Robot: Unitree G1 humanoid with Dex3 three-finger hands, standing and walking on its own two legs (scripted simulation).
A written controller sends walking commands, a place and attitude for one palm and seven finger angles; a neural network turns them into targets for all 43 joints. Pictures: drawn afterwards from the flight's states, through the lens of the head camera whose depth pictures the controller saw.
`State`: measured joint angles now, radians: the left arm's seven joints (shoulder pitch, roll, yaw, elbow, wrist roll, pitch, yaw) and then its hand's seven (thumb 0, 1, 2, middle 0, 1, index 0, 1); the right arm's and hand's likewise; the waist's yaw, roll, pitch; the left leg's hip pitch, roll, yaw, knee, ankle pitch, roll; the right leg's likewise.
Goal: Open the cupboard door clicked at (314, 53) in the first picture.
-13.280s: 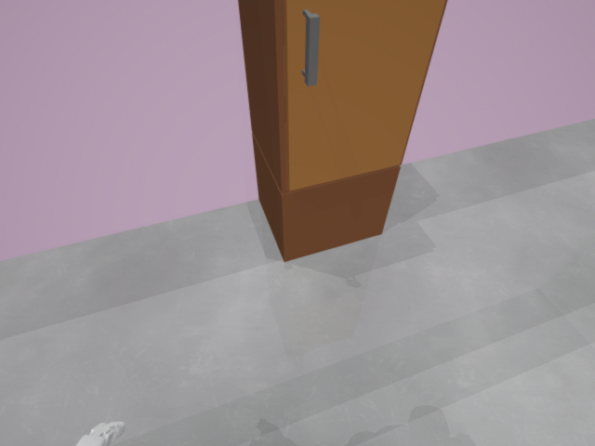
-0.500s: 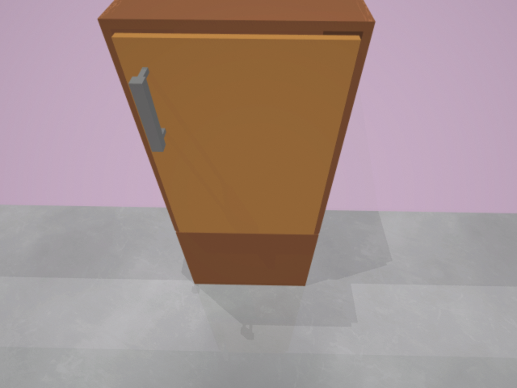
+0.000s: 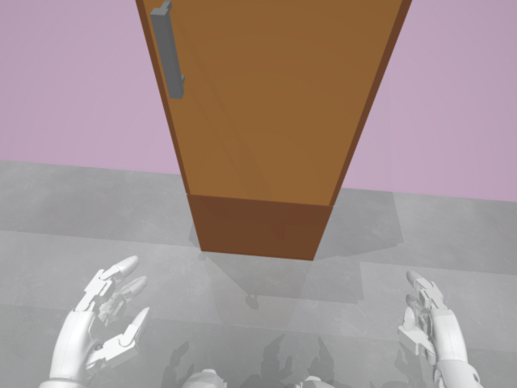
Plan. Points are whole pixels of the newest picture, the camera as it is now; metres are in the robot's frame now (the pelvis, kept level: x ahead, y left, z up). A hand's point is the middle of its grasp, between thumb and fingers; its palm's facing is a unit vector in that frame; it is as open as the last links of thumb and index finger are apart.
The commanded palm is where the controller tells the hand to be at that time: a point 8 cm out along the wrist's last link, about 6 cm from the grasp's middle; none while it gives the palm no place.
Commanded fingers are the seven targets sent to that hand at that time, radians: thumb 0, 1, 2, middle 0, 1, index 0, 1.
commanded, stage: raise the hand with hooked fingers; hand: left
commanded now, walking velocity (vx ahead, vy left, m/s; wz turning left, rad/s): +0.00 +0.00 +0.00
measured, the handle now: (172, 51) +0.62 +0.23 +0.17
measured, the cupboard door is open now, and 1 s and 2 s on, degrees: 0 0 0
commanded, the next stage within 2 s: move the hooked fingers beside the handle in 1.66 s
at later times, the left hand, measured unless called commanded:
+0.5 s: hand (74, 258) +0.24 +0.26 +0.11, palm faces +0.11 -0.99 -0.08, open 11.7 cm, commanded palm +0.22 +0.30 +0.11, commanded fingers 0.00 -0.22 0.42 -0.28 -1.02 -0.28 -1.02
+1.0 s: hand (51, 193) +0.30 +0.29 +0.17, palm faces +0.07 -1.00 -0.07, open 13.9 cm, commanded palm +0.27 +0.33 +0.18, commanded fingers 0.00 -0.50 0.30 -0.30 -1.20 -0.30 -1.20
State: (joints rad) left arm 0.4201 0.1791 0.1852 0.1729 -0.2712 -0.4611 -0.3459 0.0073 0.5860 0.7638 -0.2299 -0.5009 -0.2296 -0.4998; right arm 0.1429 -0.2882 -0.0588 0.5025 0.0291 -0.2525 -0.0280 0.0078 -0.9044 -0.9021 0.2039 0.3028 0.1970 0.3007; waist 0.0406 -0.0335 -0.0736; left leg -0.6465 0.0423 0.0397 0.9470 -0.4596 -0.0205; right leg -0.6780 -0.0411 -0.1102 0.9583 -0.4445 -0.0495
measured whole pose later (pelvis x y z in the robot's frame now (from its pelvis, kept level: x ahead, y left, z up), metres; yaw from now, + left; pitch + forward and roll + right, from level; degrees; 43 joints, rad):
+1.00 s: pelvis +0.02 +0.02 +0.04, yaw +0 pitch +1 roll -1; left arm -0.04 0.39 0.40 0.18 -0.31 -0.01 -0.41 -0.01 -0.47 0.31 -0.30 -1.18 -0.30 -1.18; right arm 0.23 -0.26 0.08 0.59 0.05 -0.25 -0.10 0.01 -0.90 -0.90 0.21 0.30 0.20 0.30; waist 0.05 0.05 -0.02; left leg -0.29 0.03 0.04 0.62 -0.34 0.01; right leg -0.30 -0.03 -0.12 0.58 -0.30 -0.01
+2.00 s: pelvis +0.00 +0.02 +0.05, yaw +1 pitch +0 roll +0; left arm -0.33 0.43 0.41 0.45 -0.28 -0.01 -0.42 -0.01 -0.50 0.30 -0.30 -1.20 -0.30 -1.20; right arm 0.24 -0.27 0.09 0.63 0.07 -0.23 -0.13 0.01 -0.90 -0.90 0.21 0.30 0.20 0.30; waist 0.04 0.03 0.01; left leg -0.26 0.03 0.03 0.55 -0.28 0.00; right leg -0.27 -0.02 -0.12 0.52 -0.25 -0.03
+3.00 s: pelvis +0.02 +0.03 +0.04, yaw -2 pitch +13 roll -2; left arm -0.96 0.73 0.47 1.23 -0.12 -0.20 -0.47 -0.01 -0.50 0.30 -0.30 -1.20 -0.30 -1.20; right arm 0.41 -0.30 0.06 0.65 0.03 -0.04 -0.08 0.01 -0.90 -0.90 0.21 0.30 0.20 0.30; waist -0.13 0.01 -0.04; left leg -0.56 0.04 0.06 0.69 -0.35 0.02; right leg -0.56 -0.01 -0.09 0.62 -0.27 -0.01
